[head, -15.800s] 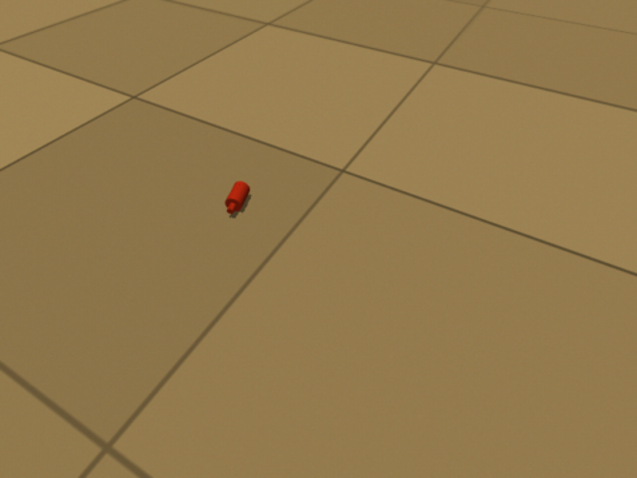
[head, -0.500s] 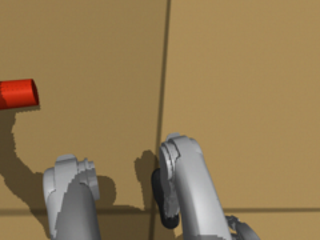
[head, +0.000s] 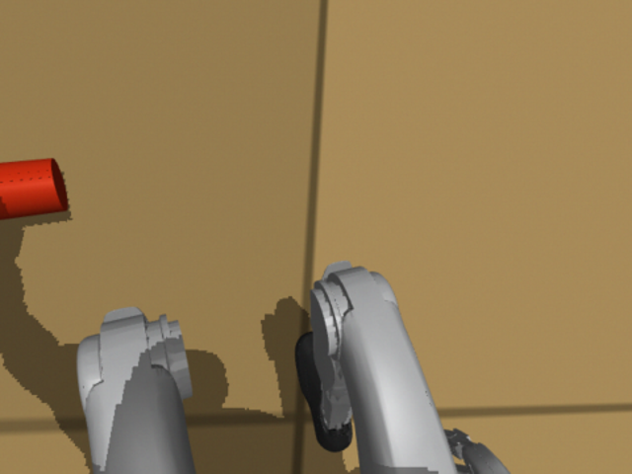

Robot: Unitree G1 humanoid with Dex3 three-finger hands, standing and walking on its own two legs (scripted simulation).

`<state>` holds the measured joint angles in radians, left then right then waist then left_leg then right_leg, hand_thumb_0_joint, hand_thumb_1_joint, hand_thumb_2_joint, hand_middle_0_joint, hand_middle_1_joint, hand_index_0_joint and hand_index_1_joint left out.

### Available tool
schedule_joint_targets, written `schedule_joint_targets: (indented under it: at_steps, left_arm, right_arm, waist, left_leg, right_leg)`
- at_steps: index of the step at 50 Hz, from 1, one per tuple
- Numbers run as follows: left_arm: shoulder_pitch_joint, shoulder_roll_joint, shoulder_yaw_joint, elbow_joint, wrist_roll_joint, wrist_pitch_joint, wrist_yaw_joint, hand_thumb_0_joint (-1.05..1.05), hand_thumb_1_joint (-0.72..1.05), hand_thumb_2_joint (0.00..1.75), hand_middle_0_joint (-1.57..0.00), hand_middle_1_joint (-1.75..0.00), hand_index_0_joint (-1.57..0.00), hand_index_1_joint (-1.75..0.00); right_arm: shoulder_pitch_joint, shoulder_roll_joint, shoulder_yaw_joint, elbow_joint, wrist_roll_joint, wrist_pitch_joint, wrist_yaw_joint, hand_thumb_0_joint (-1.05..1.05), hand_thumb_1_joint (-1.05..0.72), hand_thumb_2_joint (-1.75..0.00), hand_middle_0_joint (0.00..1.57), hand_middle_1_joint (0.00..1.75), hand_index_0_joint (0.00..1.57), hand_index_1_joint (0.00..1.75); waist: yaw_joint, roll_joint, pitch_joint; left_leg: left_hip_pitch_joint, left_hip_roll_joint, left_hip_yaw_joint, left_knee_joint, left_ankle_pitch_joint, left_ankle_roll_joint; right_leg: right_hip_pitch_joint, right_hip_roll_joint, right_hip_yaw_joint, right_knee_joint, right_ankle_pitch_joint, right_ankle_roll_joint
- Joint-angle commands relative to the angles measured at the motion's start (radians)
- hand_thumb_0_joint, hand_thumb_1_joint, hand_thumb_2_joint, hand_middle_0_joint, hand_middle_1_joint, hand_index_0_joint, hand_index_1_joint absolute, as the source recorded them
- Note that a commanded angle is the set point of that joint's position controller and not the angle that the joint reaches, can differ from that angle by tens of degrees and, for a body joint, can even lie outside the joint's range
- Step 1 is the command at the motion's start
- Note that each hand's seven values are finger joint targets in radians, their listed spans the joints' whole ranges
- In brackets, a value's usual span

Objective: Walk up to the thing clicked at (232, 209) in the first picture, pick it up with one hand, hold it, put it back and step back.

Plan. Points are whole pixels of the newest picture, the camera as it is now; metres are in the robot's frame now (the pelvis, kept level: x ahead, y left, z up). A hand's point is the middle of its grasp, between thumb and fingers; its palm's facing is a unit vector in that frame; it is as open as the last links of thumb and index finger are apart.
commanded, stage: rise first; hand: left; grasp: from above
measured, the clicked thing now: out of the picture +0.50 +0.34 -0.29
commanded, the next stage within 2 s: approach in 0.16 s
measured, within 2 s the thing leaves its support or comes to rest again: neither
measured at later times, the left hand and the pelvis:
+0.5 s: hand out of the picture +0.47 +0.34 -0.16, palm faces -0.43 -0.05 -0.90, open 14.1 cm; pelvis +0.00 +0.00 +0.00, yaw +0 degrees
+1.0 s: hand out of the picture +0.48 +0.33 -0.17, palm faces -0.47 -0.06 -0.88, open 14.0 cm; pelvis +0.00 +0.00 +0.00, yaw -1 degrees
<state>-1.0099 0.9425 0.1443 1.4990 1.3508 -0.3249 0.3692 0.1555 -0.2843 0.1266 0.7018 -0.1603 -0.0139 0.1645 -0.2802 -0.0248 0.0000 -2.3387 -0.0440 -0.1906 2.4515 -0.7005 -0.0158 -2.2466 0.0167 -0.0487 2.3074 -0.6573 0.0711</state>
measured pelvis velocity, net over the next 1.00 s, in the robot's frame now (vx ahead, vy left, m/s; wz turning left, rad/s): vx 0.00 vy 0.00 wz -0.01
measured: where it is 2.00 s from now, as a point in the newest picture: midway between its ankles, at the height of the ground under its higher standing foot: (251, 441)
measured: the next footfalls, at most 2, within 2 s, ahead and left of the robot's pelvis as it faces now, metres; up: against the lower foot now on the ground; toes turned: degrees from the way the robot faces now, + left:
none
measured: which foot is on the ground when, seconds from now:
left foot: down 0.00-1.00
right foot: down 0.00-1.00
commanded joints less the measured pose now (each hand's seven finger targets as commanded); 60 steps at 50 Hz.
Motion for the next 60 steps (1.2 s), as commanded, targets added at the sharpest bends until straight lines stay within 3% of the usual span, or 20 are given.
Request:
schedule_joint_targets:
  at_steps: [1,6,11,13,15,19,22,24,30,32,37,39,41,44,47,49,52,53,56,60]
  left_arm:
    - [-0.283,0.297,0.043,-0.153,-0.028,0.001,0.035,0.00,-0.58,1.04,-0.08,-1.01,-0.06,-1.02]
    - [-0.299,0.274,0.026,-0.186,-0.033,0.006,0.024,0.00,-0.58,1.04,-0.07,-1.01,-0.06,-1.02]
    - [-0.286,0.279,0.028,-0.170,-0.036,0.011,0.006,0.00,-0.57,1.03,-0.08,-1.01,-0.07,-1.02]
    - [-0.270,0.245,0.011,-0.166,-0.041,0.009,-0.003,0.00,-0.61,1.11,-0.09,-0.97,-0.04,-1.01]
    - [-0.285,0.252,0.017,-0.197,-0.044,0.008,-0.007,0.00,-0.55,1.01,-0.07,-1.06,-0.08,-1.06]
    - [-0.380,0.199,-0.025,-0.284,-0.049,-0.004,-0.008,0.00,-0.54,1.00,-0.07,-1.07,-0.08,-1.06]
    - [-0.438,0.116,-0.078,-0.237,-0.045,0.006,0.009,0.00,-0.55,1.01,-0.07,-1.07,-0.07,-1.06]
    - [-0.473,0.100,-0.098,-0.177,-0.030,0.016,0.023,0.00,-0.54,1.00,-0.07,-1.06,-0.08,-1.06]
    - [-0.478,0.155,-0.084,-0.009,0.013,0.086,0.068,0.00,-0.55,1.01,-0.09,-1.05,-0.09,-1.05]
    - [-0.471,0.198,-0.056,-0.002,0.018,0.114,0.079,0.00,-0.53,1.01,-0.10,-1.04,-0.10,-1.04]
    - [-0.374,0.258,-0.025,-0.006,-0.011,0.172,0.069,0.00,-0.53,1.00,-0.13,-0.98,-0.12,-0.99]
    - [-0.380,0.313,0.012,-0.098,-0.036,0.178,0.056,0.00,-0.53,1.00,-0.13,-0.97,-0.11,-0.98]
    - [-0.350,0.318,0.018,-0.128,-0.063,0.181,0.033,0.00,-0.54,0.99,-0.11,-0.98,-0.10,-0.99]
    - [-0.344,0.283,-0.001,-0.157,-0.086,0.164,-0.014,0.00,-0.55,1.00,-0.11,-0.98,-0.10,-0.99]
    - [-0.399,0.271,-0.013,-0.247,-0.106,0.119,-0.054,0.00,-0.56,1.01,-0.12,-0.97,-0.11,-0.99]
    - [-0.417,0.266,-0.013,-0.270,-0.101,0.097,-0.073,0.00,-0.55,1.02,-0.13,-0.98,-0.12,-0.99]
    - [-0.467,0.150,-0.081,-0.308,-0.101,0.062,-0.094,0.00,-0.54,1.08,-0.14,-1.02,-0.12,-1.04]
    - [-0.474,0.144,-0.094,-0.286,-0.097,0.057,-0.098,0.00,-0.52,1.10,-0.14,-1.04,-0.12,-1.06]
    - [-0.434,0.171,-0.085,-0.235,-0.073,0.057,-0.086,0.00,-0.52,1.03,-0.11,-1.03,-0.12,-1.03]
    - [-0.397,0.187,-0.083,-0.157,-0.050,0.062,-0.063,0.00,-0.47,1.02,-0.14,-1.02,-0.14,-1.02]
  right_arm:
    - [0.206,-0.278,-0.092,-0.004,0.007,0.000,-0.018,0.00,-0.91,-0.90,0.20,0.30,0.20,0.30]
    - [0.209,-0.280,-0.096,-0.004,0.011,0.003,-0.019,0.00,-0.91,-0.90,0.20,0.30,0.20,0.30]
    - [0.214,-0.288,-0.095,-0.010,0.011,0.008,-0.018,0.00,-0.91,-0.90,0.20,0.30,0.20,0.30]
    - [0.208,-0.282,-0.096,-0.008,0.012,0.010,-0.017,0.00,-0.91,-0.90,0.20,0.30,0.20,0.30]
    - [0.214,-0.293,-0.102,-0.014,0.012,0.011,-0.018,0.00,-0.91,-0.90,0.20,0.30,0.20,0.30]
    - [0.229,-0.279,-0.106,-0.015,0.013,0.011,-0.017,0.00,-0.91,-0.90,0.20,0.30,0.20,0.30]
    - [0.240,-0.275,-0.103,-0.005,0.011,0.008,-0.021,0.00,-0.91,-0.90,0.20,0.30,0.20,0.30]
    - [0.253,-0.278,-0.091,0.005,0.009,0.006,-0.024,0.00,-0.91,-0.90,0.20,0.30,0.20,0.30]
    - [0.247,-0.292,-0.060,-0.026,0.003,-0.002,-0.029,0.00,-0.91,-0.90,0.20,0.30,0.20,0.30]
    - [0.244,-0.303,-0.053,-0.045,0.007,-0.006,-0.032,0.00,-0.91,-0.90,0.20,0.30,0.20,0.30]
    - [0.212,-0.294,-0.033,-0.092,0.023,-0.011,-0.035,0.00,-0.91,-0.90,0.20,0.30,0.20,0.30]
    - [0.211,-0.304,-0.035,-0.097,0.033,-0.010,-0.040,0.00,-0.90,-0.90,0.20,0.30,0.20,0.30]
    - [0.205,-0.300,-0.039,-0.097,0.040,-0.010,-0.042,0.00,-0.90,-0.90,0.20,0.30,0.20,0.30]
    - [0.233,-0.304,-0.046,-0.080,0.041,-0.009,-0.041,0.00,-0.91,-0.90,0.20,0.30,0.20,0.30]
    - [0.248,-0.308,-0.053,-0.072,0.034,-0.006,-0.045,0.00,-0.91,-0.90,0.20,0.30,0.20,0.30]
    - [0.279,-0.314,-0.064,-0.062,0.028,-0.004,-0.046,0.00,-0.91,-0.90,0.20,0.30,0.20,0.30]
    - [0.293,-0.306,-0.075,-0.048,0.023,0.008,-0.046,0.00,-0.91,-0.90,0.20,0.30,0.20,0.30]
    - [0.297,-0.313,-0.077,-0.039,0.022,0.011,-0.047,0.00,-0.91,-0.90,0.20,0.30,0.20,0.30]
    - [0.293,-0.318,-0.073,-0.044,0.017,0.023,-0.044,0.00,-0.91,-0.90,0.20,0.30,0.20,0.30]
    - [0.263,-0.311,-0.050,-0.061,0.013,0.039,-0.038,0.00,-0.90,-0.90,0.20,0.30,0.20,0.30]
  waist:
    - [0.002,0.370,-0.649]
    - [-0.004,0.416,-0.692]
    - [-0.008,0.405,-0.662]
    - [-0.007,0.403,-0.639]
    - [-0.008,0.412,-0.665]
    - [-0.034,0.440,-0.708]
    - [-0.075,0.428,-0.669]
    - [-0.100,0.419,-0.629]
    - [-0.098,0.425,-0.611]
    - [-0.085,0.440,-0.643]
    - [-0.055,0.421,-0.670]
    - [-0.034,0.425,-0.718]
    - [-0.029,0.407,-0.720]
    - [-0.062,0.365,-0.645]
    - [-0.072,0.391,-0.669]
    - [-0.078,0.401,-0.671]
    - [-0.106,0.452,-0.676]
    - [-0.117,0.439,-0.662]
    - [-0.090,0.454,-0.634]
    - [-0.080,0.445,-0.632]
  left_leg:
    - [0.531,0.014,0.120,-0.282,0.172,0.040]
    - [0.600,0.019,0.102,-0.298,0.223,0.033]
    - [0.572,0.017,0.101,-0.290,0.224,0.032]
    - [0.574,0.018,0.099,-0.298,0.218,0.030]
    - [0.598,0.019,0.093,-0.296,0.237,0.027]
    - [0.606,0.022,0.102,-0.301,0.214,0.030]
    - [0.600,0.026,0.098,-0.298,0.187,0.029]
    - [0.568,0.023,0.097,-0.296,0.177,0.031]
    - [0.555,0.019,0.100,-0.302,0.198,0.028]
    - [0.570,0.021,0.100,-0.304,0.224,0.027]
    - [0.501,0.016,0.130,-0.296,0.203,0.045]
    - [0.511,0.017,0.129,-0.295,0.220,0.045]
    - [0.499,0.019,0.132,-0.286,0.227,0.048]
    - [0.446,0.016,0.131,-0.264,0.192,0.050]
    - [0.477,0.022,0.121,-0.265,0.171,0.040]
    - [0.516,0.021,0.116,-0.260,0.189,0.032]
    - [0.599,0.030,0.089,-0.283,0.201,0.018]
    - [0.604,0.032,0.083,-0.276,0.208,0.017]
    - [0.604,0.027,0.083,-0.285,0.253,0.010]
    - [0.607,0.027,0.080,-0.294,0.301,0.016]
  right_leg:
    - [0.298,0.021,-0.121,-0.200,0.184,-0.097]
    - [0.278,0.017,-0.129,-0.184,0.220,-0.094]
    - [0.279,0.013,-0.129,-0.185,0.218,-0.098]
    - [0.261,0.013,-0.128,-0.187,0.210,-0.098]
    - [0.263,0.011,-0.132,-0.185,0.222,-0.099]
    - [0.281,0.016,-0.131,-0.198,0.220,-0.097]
    - [0.240,0.016,-0.133,-0.203,0.208,-0.099]
    - [0.229,0.017,-0.139,-0.202,0.207,-0.098]
    - [0.229,0.016,-0.137,-0.191,0.223,-0.106]
    - [0.244,0.014,-0.135,-0.184,0.243,-0.105]
    - [0.335,0.025,-0.119,-0.194,0.230,-0.104]
    - [0.363,0.022,-0.114,-0.193,0.242,-0.101]
    - [0.376,0.024,-0.110,-0.194,0.248,-0.100]
    - [0.359,0.025,-0.109,-0.215,0.212,-0.102]
    - [0.350,0.024,-0.117,-0.230,0.179,-0.108]
    - [0.337,0.019,-0.122,-0.235,0.190,-0.110]
    - [0.272,0.015,-0.139,-0.225,0.198,-0.111]
    - [0.252,0.017,-0.147,-0.223,0.202,-0.112]
    - [0.252,0.010,-0.148,-0.210,0.232,-0.114]
    - [0.271,0.012,-0.151,-0.197,0.271,-0.110]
